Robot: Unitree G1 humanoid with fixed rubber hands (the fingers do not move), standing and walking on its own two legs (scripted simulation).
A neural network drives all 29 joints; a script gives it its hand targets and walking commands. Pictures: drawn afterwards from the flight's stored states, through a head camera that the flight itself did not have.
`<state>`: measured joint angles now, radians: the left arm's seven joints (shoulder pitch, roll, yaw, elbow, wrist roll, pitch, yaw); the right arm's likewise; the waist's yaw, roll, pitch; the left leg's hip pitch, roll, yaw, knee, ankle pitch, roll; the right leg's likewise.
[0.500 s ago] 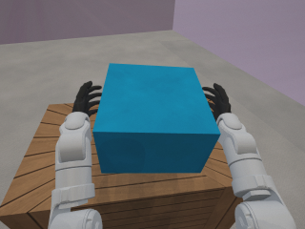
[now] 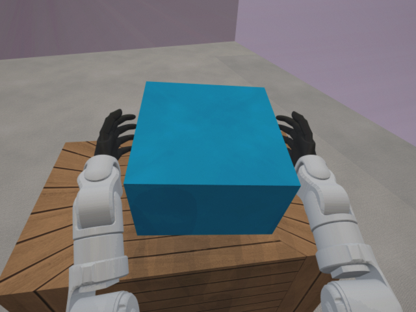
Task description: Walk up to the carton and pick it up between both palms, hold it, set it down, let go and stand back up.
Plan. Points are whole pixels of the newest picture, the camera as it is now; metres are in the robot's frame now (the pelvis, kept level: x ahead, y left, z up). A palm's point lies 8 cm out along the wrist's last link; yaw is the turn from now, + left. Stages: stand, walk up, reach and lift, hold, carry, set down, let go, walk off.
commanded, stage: set down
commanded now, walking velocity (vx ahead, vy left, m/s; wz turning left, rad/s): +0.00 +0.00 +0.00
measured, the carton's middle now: (206, 154) +0.40 +0.00 +0.15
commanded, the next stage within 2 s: none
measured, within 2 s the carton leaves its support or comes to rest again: neither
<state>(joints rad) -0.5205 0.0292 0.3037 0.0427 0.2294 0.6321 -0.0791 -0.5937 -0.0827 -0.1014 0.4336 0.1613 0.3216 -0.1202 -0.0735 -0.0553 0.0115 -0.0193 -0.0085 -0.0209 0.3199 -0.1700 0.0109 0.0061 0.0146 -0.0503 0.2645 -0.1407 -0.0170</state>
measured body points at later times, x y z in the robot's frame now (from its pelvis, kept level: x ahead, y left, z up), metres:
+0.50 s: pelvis +0.02 +0.00 +0.00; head +0.00 +0.03 +0.45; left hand +0.39 +0.18 +0.14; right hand +0.39 -0.18 +0.13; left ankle +0.01 +0.11 -0.75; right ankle +0.01 -0.11 -0.75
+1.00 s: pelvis +0.02 +0.00 +0.00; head +0.00 +0.04 +0.45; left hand +0.40 +0.19 +0.12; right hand +0.39 -0.17 +0.12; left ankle +0.01 +0.11 -0.75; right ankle +0.01 -0.11 -0.75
